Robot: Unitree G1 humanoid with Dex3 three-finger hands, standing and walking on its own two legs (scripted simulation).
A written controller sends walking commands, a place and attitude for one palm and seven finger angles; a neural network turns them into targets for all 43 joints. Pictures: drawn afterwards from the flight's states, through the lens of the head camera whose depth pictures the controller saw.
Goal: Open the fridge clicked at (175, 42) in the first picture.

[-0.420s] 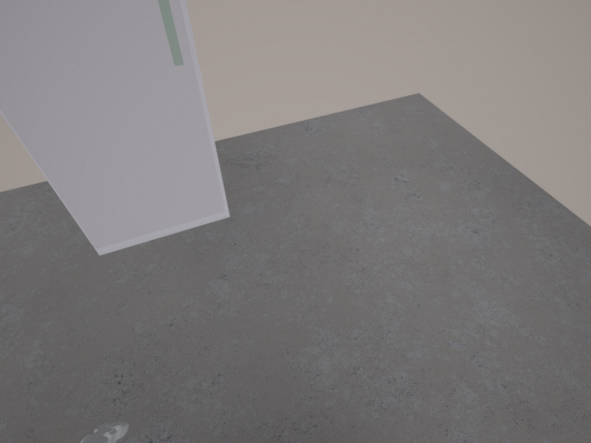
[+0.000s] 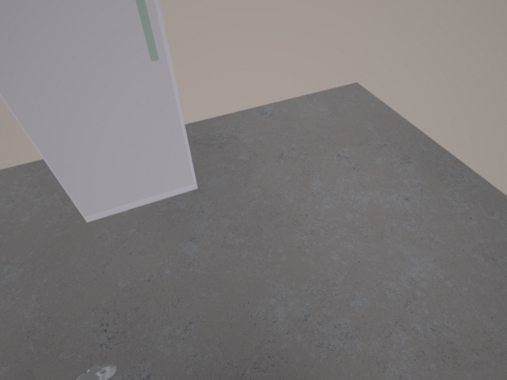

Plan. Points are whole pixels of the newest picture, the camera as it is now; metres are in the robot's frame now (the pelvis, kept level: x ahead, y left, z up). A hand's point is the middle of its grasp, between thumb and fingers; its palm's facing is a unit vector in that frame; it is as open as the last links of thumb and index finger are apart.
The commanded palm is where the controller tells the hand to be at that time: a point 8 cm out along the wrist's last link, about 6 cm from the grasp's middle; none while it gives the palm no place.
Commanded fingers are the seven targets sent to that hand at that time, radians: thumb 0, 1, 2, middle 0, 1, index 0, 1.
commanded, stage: stand and wait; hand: right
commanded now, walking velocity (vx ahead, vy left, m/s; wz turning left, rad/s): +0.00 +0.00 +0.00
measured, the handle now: (140, 3) +1.08 +0.40 +0.17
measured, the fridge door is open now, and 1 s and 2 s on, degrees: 0 0 0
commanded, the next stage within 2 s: look at it before walking up in 0.40 s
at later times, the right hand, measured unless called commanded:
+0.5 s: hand out of the picture +0.07 -0.24 -0.15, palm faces -0.03 +0.94 -0.34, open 7.4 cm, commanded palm none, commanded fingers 0.00 -0.90 -0.90 0.20 0.30 0.20 0.30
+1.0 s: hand out of the picture +0.06 -0.23 -0.15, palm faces -0.03 +0.94 -0.33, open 7.4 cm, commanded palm none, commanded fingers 0.00 -0.90 -0.90 0.20 0.30 0.20 0.30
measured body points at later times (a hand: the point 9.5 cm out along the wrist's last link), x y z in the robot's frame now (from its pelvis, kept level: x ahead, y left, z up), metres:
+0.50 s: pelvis -0.01 +0.01 +0.00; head -0.01 +0.01 +0.45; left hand +0.07 +0.31 -0.13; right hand +0.07 -0.28 -0.13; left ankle -0.01 +0.14 -0.74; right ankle -0.01 -0.10 -0.74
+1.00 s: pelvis -0.01 +0.02 +0.00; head +0.00 +0.02 +0.45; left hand +0.07 +0.32 -0.13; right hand +0.06 -0.27 -0.13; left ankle -0.01 +0.14 -0.74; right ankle -0.01 -0.10 -0.74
